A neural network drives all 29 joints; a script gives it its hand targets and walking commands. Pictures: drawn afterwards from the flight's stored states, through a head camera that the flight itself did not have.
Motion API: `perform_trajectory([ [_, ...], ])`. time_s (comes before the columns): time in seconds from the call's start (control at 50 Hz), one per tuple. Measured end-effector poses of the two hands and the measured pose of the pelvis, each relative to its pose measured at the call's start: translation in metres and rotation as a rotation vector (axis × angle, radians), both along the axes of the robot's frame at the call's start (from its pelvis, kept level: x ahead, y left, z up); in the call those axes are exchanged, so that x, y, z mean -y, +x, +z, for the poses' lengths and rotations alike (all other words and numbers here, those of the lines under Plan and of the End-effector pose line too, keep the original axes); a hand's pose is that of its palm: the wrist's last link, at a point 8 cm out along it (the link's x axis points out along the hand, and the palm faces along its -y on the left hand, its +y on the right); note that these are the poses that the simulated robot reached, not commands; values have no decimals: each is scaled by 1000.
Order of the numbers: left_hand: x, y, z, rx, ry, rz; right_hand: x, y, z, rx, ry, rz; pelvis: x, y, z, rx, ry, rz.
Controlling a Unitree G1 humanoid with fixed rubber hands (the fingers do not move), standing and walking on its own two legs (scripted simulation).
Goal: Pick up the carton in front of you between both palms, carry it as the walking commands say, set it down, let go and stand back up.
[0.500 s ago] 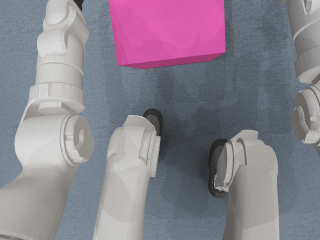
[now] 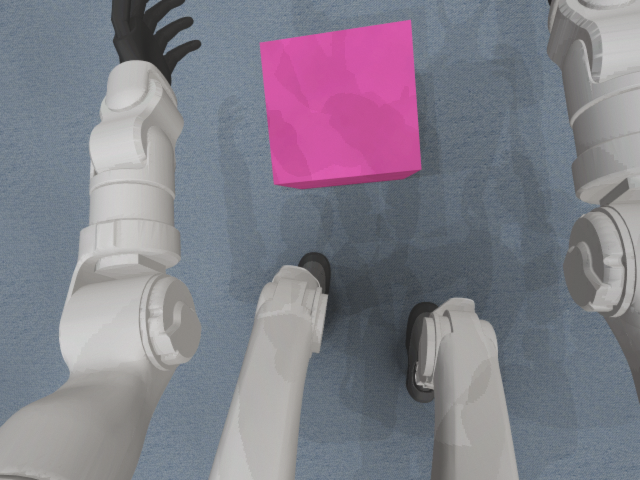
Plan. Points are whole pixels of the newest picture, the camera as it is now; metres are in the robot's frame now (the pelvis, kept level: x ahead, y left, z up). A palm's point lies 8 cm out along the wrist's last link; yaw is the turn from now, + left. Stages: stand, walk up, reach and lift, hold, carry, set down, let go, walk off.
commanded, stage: set down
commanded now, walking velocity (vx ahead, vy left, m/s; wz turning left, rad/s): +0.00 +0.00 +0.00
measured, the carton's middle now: (344, 123) +0.52 +0.10 -0.41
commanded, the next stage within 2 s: let go in 0.26 s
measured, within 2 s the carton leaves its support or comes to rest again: neither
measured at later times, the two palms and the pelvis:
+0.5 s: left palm (53, 58) +0.46 +0.26 +0.02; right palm out of the picture +0.55 -0.12 +0.03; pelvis +0.03 +0.01 +0.13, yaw -2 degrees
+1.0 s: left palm out of the picture +0.29 +0.26 +0.14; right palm out of the picture +0.39 -0.17 +0.13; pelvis +0.09 +0.02 +0.22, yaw +1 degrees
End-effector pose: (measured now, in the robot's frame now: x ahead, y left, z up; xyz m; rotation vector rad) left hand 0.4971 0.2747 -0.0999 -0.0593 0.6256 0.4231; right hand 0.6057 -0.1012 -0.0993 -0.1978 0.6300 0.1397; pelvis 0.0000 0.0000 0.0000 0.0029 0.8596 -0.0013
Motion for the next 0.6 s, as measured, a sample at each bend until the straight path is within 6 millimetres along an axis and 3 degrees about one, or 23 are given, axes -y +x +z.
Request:
perform_trajectory([
  [0.24,-1,-5,75,7,-4,-1,3,0,80,-10,6,13,-2,10,66,13,-8,0],
  [0.38,3,-13,104,-12,14,-41,6,-10,109,-19,-5,-3,-5,17,100,38,-16,-1],
  [0.46,8,-27,116,-45,34,-116,13,-34,120,-23,-29,-49,-8,24,120,64,-24,-3],
  [0.6,10,-71,147,-130,69,-285,31,-104,145,-43,-67,-170,-16,38,155,163,-32,-11],
])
